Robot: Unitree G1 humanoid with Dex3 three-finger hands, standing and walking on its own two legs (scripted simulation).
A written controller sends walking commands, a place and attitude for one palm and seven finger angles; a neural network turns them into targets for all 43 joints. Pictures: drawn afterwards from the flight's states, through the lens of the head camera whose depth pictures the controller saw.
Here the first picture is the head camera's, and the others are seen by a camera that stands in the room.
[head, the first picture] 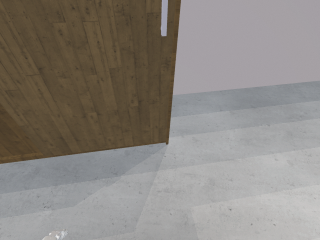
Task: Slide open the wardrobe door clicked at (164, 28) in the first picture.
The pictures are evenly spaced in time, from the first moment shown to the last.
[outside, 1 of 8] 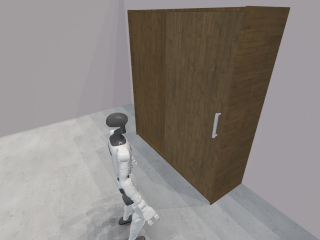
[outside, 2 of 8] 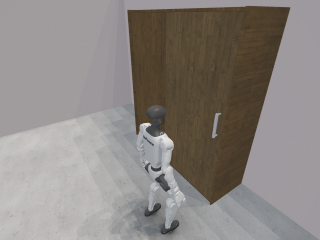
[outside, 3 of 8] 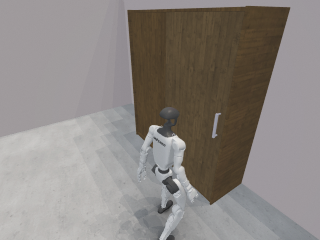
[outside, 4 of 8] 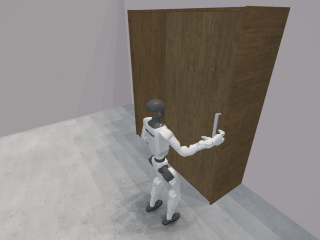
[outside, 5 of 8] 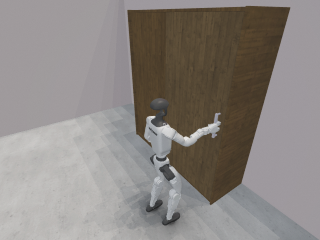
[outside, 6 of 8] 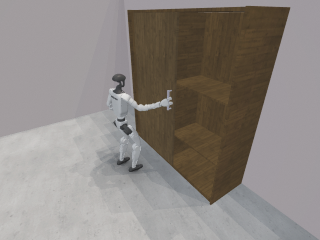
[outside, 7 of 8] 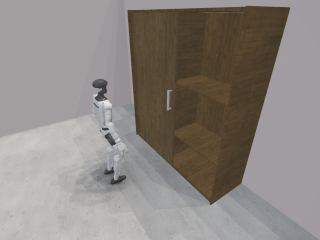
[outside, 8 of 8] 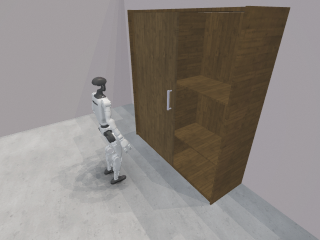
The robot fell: no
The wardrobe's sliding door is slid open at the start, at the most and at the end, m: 0.00 0.69 0.69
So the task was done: yes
